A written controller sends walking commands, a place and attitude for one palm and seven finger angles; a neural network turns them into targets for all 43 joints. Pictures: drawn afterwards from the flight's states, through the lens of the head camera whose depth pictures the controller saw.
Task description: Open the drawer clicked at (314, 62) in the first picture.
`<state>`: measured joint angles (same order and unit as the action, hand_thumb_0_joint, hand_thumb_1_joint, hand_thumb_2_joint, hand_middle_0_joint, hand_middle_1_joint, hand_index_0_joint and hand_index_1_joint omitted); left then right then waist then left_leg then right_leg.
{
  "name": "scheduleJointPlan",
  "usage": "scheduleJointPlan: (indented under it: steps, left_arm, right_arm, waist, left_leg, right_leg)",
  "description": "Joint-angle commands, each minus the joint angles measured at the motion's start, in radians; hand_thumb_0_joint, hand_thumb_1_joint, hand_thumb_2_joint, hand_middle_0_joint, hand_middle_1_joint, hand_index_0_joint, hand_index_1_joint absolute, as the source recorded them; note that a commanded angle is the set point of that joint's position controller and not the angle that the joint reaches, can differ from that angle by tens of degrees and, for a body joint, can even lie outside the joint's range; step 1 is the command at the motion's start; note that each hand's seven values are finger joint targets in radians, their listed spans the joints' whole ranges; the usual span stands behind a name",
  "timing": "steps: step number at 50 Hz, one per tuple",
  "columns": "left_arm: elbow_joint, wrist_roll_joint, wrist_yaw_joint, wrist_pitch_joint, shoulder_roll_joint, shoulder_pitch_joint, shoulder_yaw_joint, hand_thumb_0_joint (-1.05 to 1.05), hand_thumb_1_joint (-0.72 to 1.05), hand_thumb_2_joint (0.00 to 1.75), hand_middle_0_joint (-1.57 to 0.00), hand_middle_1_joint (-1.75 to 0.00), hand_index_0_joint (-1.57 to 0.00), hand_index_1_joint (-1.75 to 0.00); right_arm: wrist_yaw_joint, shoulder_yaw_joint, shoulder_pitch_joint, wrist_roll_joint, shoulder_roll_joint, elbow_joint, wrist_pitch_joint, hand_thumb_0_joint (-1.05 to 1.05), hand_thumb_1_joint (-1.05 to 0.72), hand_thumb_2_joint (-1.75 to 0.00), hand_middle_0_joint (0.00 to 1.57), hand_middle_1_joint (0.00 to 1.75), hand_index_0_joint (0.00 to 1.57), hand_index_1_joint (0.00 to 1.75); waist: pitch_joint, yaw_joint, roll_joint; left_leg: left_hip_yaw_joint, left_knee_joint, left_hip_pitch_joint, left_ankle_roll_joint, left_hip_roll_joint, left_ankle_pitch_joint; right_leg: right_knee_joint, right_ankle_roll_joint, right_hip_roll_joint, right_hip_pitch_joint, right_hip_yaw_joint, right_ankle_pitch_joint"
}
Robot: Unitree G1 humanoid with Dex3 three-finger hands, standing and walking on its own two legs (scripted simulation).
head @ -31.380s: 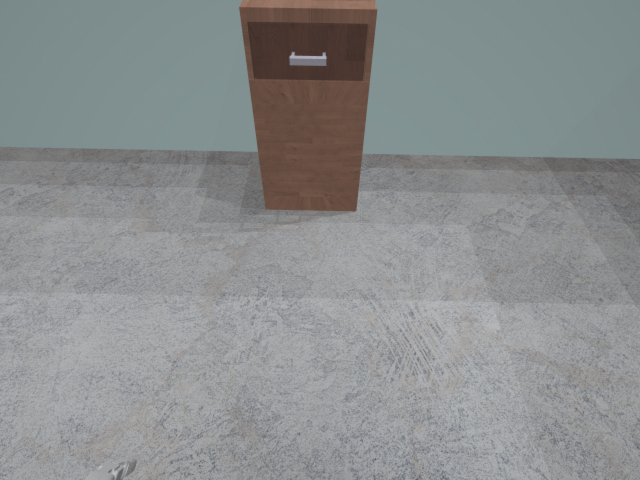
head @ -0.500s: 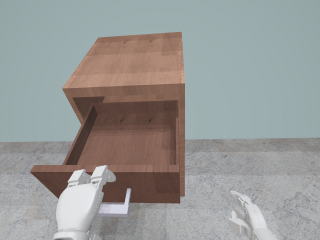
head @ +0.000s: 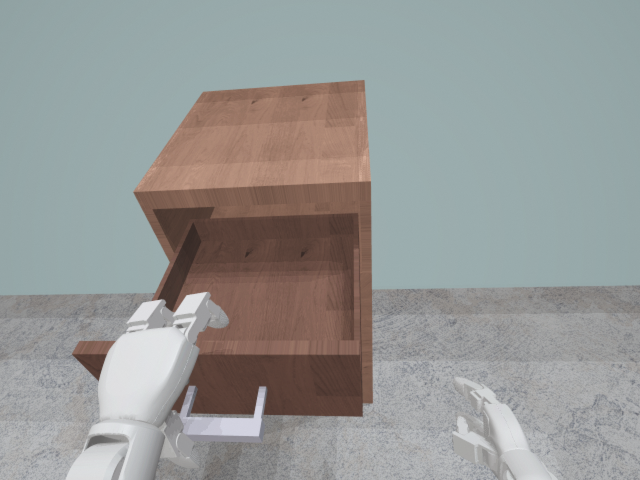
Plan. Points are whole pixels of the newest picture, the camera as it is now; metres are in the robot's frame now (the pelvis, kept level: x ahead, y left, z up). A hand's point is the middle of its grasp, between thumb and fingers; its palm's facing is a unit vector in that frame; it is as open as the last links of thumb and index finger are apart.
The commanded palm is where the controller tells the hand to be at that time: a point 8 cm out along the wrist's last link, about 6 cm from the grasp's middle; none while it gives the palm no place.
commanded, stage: lift the hand off the handle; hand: left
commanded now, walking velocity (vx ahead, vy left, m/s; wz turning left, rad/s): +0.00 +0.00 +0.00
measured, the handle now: (222, 412) +0.22 +0.18 -0.04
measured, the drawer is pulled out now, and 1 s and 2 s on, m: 0.30 0.30 0.30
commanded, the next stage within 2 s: draw the hand back to the body in 0.06 s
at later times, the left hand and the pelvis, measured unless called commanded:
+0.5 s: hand (140, 390) +0.17 +0.22 +0.11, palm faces +0.13 -0.18 -0.98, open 13.8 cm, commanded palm +0.14 +0.21 +0.17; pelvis +0.00 +0.01 +0.00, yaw +1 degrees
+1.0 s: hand (130, 365) +0.18 +0.21 +0.16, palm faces +0.31 -0.89 -0.34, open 13.2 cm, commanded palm +0.13 +0.26 +0.19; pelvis +0.01 +0.01 +0.01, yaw +3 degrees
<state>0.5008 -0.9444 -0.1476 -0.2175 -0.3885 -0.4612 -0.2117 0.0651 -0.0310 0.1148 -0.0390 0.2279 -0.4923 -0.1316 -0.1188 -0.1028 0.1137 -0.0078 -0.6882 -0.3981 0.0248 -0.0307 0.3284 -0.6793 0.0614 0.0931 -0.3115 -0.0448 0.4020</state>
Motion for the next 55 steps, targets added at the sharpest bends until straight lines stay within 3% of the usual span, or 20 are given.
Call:
scheduleJointPlan:
  steps: [1, 8, 11, 12, 13, 16, 19, 24, 31, 33, 38, 39, 40, 41, 42, 44, 46, 47, 49, 55]
  left_arm:
    - [0.174, 0.016, -0.020, 0.000, -0.128, 0.020, 0.151, 0.00, -0.50, 0.30, -0.30, -1.20, -0.30, -1.20]
    - [0.276, 0.008, -0.002, 0.041, -0.111, 0.036, 0.102, 0.00, -0.50, 0.30, -0.30, -1.20, -0.30, -1.20]
    - [0.293, -0.007, -0.025, 0.064, -0.174, 0.082, 0.176, 0.00, -0.50, 0.30, -0.30, -1.20, -0.30, -1.20]
    - [0.293, -0.029, -0.037, 0.072, -0.161, 0.062, 0.171, 0.00, -0.50, 0.30, -0.30, -1.20, -0.30, -1.20]
    - [0.267, -0.023, -0.040, 0.076, -0.142, 0.042, 0.159, 0.00, -0.50, 0.30, -0.30, -1.20, -0.30, -1.20]
    - [0.232, 0.000, -0.055, 0.073, -0.183, 0.000, 0.240, 0.00, -0.50, 0.30, -0.30, -1.20, -0.30, -1.20]
    - [0.211, 0.018, -0.043, 0.060, -0.157, 0.025, 0.211, 0.00, -0.50, 0.30, -0.30, -1.20, -0.30, -1.20]
    - [0.248, 0.052, 0.003, 0.048, -0.184, -0.016, 0.215, 0.00, -0.50, 0.30, -0.30, -1.20, -0.30, -1.20]
    - [0.285, 0.055, -0.002, 0.086, -0.254, -0.033, 0.311, 0.00, -0.50, 0.30, -0.30, -1.20, -0.30, -1.20]
    - [0.273, 0.052, -0.008, 0.100, -0.228, -0.037, 0.295, 0.00, -0.50, 0.30, -0.30, -1.20, -0.30, -1.20]
    - [0.260, 0.067, -0.013, 0.112, -0.247, -0.015, 0.330, 0.00, -0.50, 0.30, -0.30, -1.20, -0.30, -1.20]
    - [0.250, 0.844, 0.020, 0.201, 0.161, 0.015, 0.226, 0.00, -0.47, 0.32, -0.30, -1.18, -0.30, -1.18]
    - [0.206, 0.875, 0.017, 0.251, 0.016, -0.044, 0.320, 0.00, -0.43, 0.33, -0.29, -1.15, -0.29, -1.15]
    - [0.200, 0.882, 0.013, 0.270, 0.012, -0.078, 0.337, 0.00, -0.40, 0.34, -0.29, -1.13, -0.29, -1.13]
    - [0.258, 0.933, 0.004, 0.290, -0.039, -0.088, 0.401, 0.00, -0.36, 0.36, -0.29, -1.11, -0.29, -1.11]
    - [0.368, 0.959, -0.010, 0.329, -0.098, -0.037, 0.455, 0.00, -0.29, 0.39, -0.29, -1.07, -0.29, -1.07]
    - [0.372, 0.974, -0.022, 0.335, -0.121, -0.066, 0.491, 0.00, -0.22, 0.42, -0.28, -1.02, -0.28, -1.02]
    - [0.374, 0.978, -0.017, 0.342, -0.070, -0.074, 0.450, 0.00, -0.18, 0.43, -0.28, -1.00, -0.28, -1.00]
    - [0.347, 0.988, -0.010, 0.344, -0.060, -0.073, 0.451, 0.00, -0.12, 0.47, -0.27, -0.95, -0.27, -0.95]
    - [0.239, 1.007, 0.018, 0.345, -0.041, -0.127, 0.489, 0.00, 0.09, 0.55, -0.26, -0.82, -0.26, -0.82]
  right_arm:
    - [-0.002, 0.020, -0.216, -0.010, 0.067, 0.191, 0.052, 0.00, -0.90, -0.90, 0.20, 0.30, 0.20, 0.30]
    - [-0.002, 0.028, -0.193, 0.005, 0.074, 0.205, 0.055, 0.00, -0.90, -0.90, 0.20, 0.30, 0.20, 0.30]
    - [-0.016, 0.027, -0.189, 0.012, 0.079, 0.202, 0.058, 0.00, -0.90, -0.90, 0.20, 0.30, 0.20, 0.30]
    - [-0.015, 0.025, -0.168, 0.020, 0.074, 0.206, 0.063, 0.00, -0.90, -0.90, 0.20, 0.30, 0.20, 0.30]
    - [-0.016, 0.028, -0.177, 0.018, 0.071, 0.202, 0.063, 0.00, -0.90, -0.90, 0.20, 0.30, 0.20, 0.30]
    - [-0.018, 0.029, -0.194, 0.007, 0.077, 0.200, 0.063, 0.00, -0.90, -0.90, 0.20, 0.30, 0.20, 0.30]
    - [-0.019, 0.033, -0.182, 0.004, 0.080, 0.192, 0.056, 0.00, -0.90, -0.90, 0.20, 0.30, 0.20, 0.30]
    - [-0.021, 0.026, -0.185, -0.002, 0.086, 0.204, 0.055, 0.00, -0.90, -0.90, 0.20, 0.30, 0.20, 0.30]
    - [-0.035, 0.017, -0.184, -0.001, 0.093, 0.214, 0.060, 0.00, -0.90, -0.90, 0.20, 0.30, 0.20, 0.30]
    - [-0.036, 0.022, -0.165, 0.003, 0.089, 0.209, 0.061, 0.00, -0.90, -0.90, 0.20, 0.30, 0.20, 0.30]
    - [-0.045, 0.028, -0.158, 0.001, 0.094, 0.204, 0.069, 0.00, -0.90, -0.90, 0.20, 0.30, 0.20, 0.30]
    - [-0.073, 0.014, -0.087, -0.006, 0.020, 0.243, 0.146, 0.00, -0.90, -0.90, 0.20, 0.30, 0.20, 0.30]
    - [-0.095, 0.016, -0.079, -0.004, 0.053, 0.215, 0.198, 0.00, -0.90, -0.90, 0.20, 0.30, 0.20, 0.30]
    - [-0.103, 0.004, -0.095, -0.001, 0.048, 0.206, 0.227, 0.00, -0.90, -0.90, 0.20, 0.30, 0.20, 0.30]
    - [-0.122, 0.008, -0.062, 0.008, 0.061, 0.194, 0.229, 0.00, -0.90, -0.90, 0.20, 0.30, 0.20, 0.30]
    - [-0.142, 0.009, -0.060, 0.020, 0.065, 0.177, 0.262, 0.00, -0.90, -0.90, 0.20, 0.30, 0.20, 0.30]
    - [-0.148, 0.003, -0.064, 0.026, 0.065, 0.141, 0.289, 0.00, -0.90, -0.90, 0.20, 0.30, 0.20, 0.30]
    - [-0.144, -0.004, -0.051, 0.026, 0.053, 0.131, 0.299, 0.00, -0.90, -0.90, 0.20, 0.30, 0.20, 0.30]
    - [-0.136, -0.002, -0.043, 0.024, 0.059, 0.106, 0.308, 0.00, -0.90, -0.90, 0.20, 0.30, 0.20, 0.30]
    - [-0.125, 0.030, -0.053, 0.022, 0.067, 0.074, 0.292, 0.00, -0.90, -0.90, 0.20, 0.30, 0.20, 0.30]
  waist:
    - [-0.046, -0.005, -0.128]
    - [-0.066, 0.006, -0.067]
    - [-0.060, 0.001, -0.061]
    - [-0.085, -0.008, -0.078]
    - [-0.051, -0.004, -0.069]
    - [-0.067, -0.014, -0.097]
    - [-0.071, -0.002, -0.102]
    - [-0.069, 0.001, -0.108]
    - [-0.037, -0.008, -0.064]
    - [-0.023, -0.006, -0.066]
    - [-0.039, -0.005, -0.054]
    - [0.071, 0.121, -0.196]
    - [0.054, 0.085, -0.222]
    - [0.075, 0.076, -0.154]
    - [0.027, 0.062, -0.191]
    - [-0.027, 0.053, -0.116]
    - [0.005, 0.045, -0.001]
    - [0.029, 0.054, 0.023]
    - [0.069, 0.060, 0.069]
    - [0.049, 0.060, -0.094]
  left_leg:
    - [0.010, 0.062, 0.145, 0.017, 0.034, -0.233]
    - [0.013, 0.049, 0.177, 0.022, 0.031, -0.239]
    - [0.006, 0.044, 0.181, 0.016, 0.038, -0.200]
    - [0.008, 0.031, 0.181, 0.018, 0.037, -0.206]
    - [0.008, 0.035, 0.177, 0.016, 0.036, -0.202]
    - [-0.004, 0.044, 0.167, 0.013, 0.033, -0.213]
    - [-0.001, 0.056, 0.157, 0.014, 0.030, -0.216]
    - [0.002, 0.069, 0.163, 0.020, 0.025, -0.240]
    - [-0.010, 0.082, 0.178, 0.013, 0.038, -0.202]
    - [-0.007, 0.085, 0.175, 0.012, 0.038, -0.192]
    - [-0.017, 0.098, 0.186, 0.010, 0.038, -0.173]
    - [-0.055, 0.125, 0.283, 0.038, 0.040, -0.093]
    - [-0.060, 0.149, 0.281, 0.029, 0.061, -0.049]
    - [-0.068, 0.170, 0.275, 0.023, 0.052, -0.023]
    - [-0.071, 0.180, 0.263, 0.020, 0.048, -0.073]
    - [-0.059, 0.182, 0.272, 0.012, 0.038, -0.147]
    - [-0.059, 0.190, 0.256, 0.001, 0.039, -0.184]
    - [-0.063, 0.194, 0.250, -0.001, 0.037, -0.209]
    - [-0.069, 0.201, 0.246, -0.009, 0.041, -0.236]
    - [-0.058, 0.202, 0.275, -0.003, 0.044, -0.315]
  right_leg:
    - [0.172, -0.029, -0.067, -0.050, -0.022, -0.297]
    - [0.181, -0.024, -0.068, -0.091, -0.017, -0.269]
    - [0.195, -0.011, -0.060, -0.119, -0.036, -0.197]
    - [0.184, -0.012, -0.066, -0.123, -0.022, -0.183]
    - [0.190, -0.011, -0.064, -0.138, -0.024, -0.186]
    - [0.181, -0.009, -0.057, -0.097, -0.027, -0.237]
    - [0.175, -0.023, -0.062, -0.092, -0.004, -0.245]
    - [0.182, -0.035, -0.074, -0.057, 0.008, -0.304]
    - [0.209, -0.020, -0.062, -0.084, -0.002, -0.216]
    - [0.206, -0.022, -0.062, -0.106, 0.020, -0.176]
    - [0.212, -0.022, -0.059, -0.106, 0.030, -0.126]
    - [0.218, -0.030, -0.050, -0.058, 0.079, -0.134]
    - [0.219, -0.034, -0.057, -0.056, 0.069, -0.085]
    - [0.226, -0.028, -0.050, -0.053, 0.065, -0.052]
    - [0.232, -0.031, -0.073, -0.007, 0.069, -0.097]
    - [0.238, -0.033, -0.093, 0.044, 0.057, -0.173]
    - [0.251, -0.024, -0.098, 0.054, 0.050, -0.201]
    - [0.245, -0.023, -0.102, 0.054, 0.061, -0.225]
    - [0.257, -0.019, -0.098, 0.051, 0.069, -0.247]
    - [0.286, -0.033, -0.093, 0.088, 0.076, -0.356]
